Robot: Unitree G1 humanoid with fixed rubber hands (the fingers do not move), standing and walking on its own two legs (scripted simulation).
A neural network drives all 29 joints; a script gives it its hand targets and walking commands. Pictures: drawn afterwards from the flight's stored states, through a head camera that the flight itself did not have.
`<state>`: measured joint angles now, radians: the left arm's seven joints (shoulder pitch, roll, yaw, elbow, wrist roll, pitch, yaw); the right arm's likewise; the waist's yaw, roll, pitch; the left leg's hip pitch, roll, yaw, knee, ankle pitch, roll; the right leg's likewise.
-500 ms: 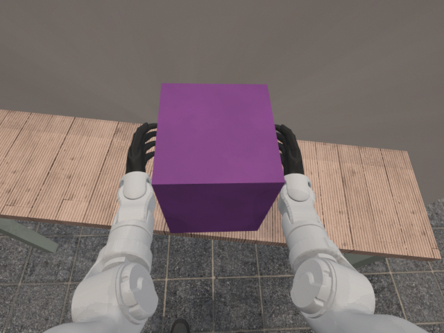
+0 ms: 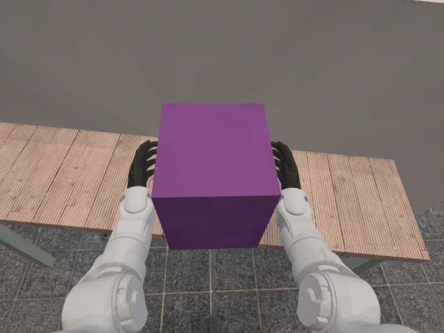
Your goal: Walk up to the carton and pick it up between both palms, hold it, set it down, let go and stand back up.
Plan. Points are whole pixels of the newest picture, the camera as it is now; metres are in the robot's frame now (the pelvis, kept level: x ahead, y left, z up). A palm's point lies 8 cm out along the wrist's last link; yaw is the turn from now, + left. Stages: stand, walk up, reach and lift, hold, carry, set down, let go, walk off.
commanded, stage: reach and lift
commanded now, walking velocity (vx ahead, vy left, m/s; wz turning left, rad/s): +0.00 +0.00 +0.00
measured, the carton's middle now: (213, 181) +0.40 +0.03 -0.02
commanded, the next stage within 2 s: none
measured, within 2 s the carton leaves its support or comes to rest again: neither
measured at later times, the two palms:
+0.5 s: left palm (131, 161) +0.37 +0.18 +0.08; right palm (297, 169) +0.37 -0.11 +0.09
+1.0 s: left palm (120, 152) +0.35 +0.18 +0.13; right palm (305, 165) +0.35 -0.11 +0.13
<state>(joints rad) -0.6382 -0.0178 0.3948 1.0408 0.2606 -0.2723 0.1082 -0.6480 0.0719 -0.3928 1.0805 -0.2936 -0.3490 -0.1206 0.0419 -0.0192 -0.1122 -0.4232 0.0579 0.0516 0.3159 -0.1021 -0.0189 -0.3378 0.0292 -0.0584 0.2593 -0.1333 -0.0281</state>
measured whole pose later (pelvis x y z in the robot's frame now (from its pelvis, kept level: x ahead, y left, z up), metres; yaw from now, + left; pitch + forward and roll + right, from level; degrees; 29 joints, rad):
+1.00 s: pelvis -0.02 +0.01 +0.00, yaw +2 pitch -4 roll -1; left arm -0.60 -0.02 0.28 0.45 0.27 0.41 0.06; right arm -0.62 0.03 -0.12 0.73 0.04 0.11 -0.17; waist -0.05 -0.06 0.00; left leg -0.12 0.03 0.02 0.32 -0.12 0.00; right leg -0.03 0.00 -0.08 0.27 -0.16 -0.01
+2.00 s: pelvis -0.02 +0.01 +0.00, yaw +2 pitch -8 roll -1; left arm -0.61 -0.03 0.28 0.24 0.33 0.62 0.01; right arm -0.65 0.01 -0.06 0.63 0.13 0.21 -0.18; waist -0.09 -0.07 0.05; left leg -0.07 0.02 0.02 0.33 -0.12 0.00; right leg 0.02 0.00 -0.08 0.28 -0.17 -0.01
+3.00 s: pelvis -0.03 +0.01 +0.00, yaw +3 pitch -10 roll -1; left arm -0.61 -0.03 0.32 0.11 0.35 0.74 -0.03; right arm -0.67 0.01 -0.01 0.53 0.17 0.32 -0.21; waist -0.10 -0.07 0.06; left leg -0.04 0.02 0.01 0.32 -0.11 0.00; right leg 0.05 0.00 -0.08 0.28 -0.16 -0.01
